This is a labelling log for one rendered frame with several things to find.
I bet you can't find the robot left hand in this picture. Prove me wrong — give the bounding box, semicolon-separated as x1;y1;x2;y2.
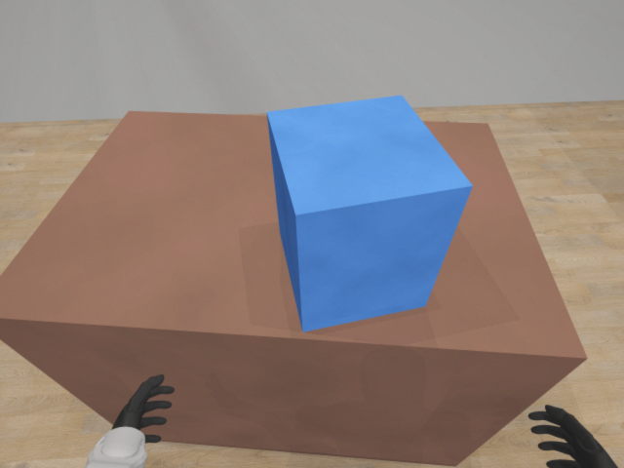
111;374;175;443

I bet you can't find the carton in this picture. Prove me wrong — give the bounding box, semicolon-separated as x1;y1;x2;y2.
267;96;473;332

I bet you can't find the pedestal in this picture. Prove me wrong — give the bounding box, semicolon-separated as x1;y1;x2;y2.
0;111;588;467

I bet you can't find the robot right hand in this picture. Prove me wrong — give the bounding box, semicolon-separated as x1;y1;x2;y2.
528;405;618;468

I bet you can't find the robot left forearm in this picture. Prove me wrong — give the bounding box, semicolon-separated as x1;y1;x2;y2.
84;427;147;468

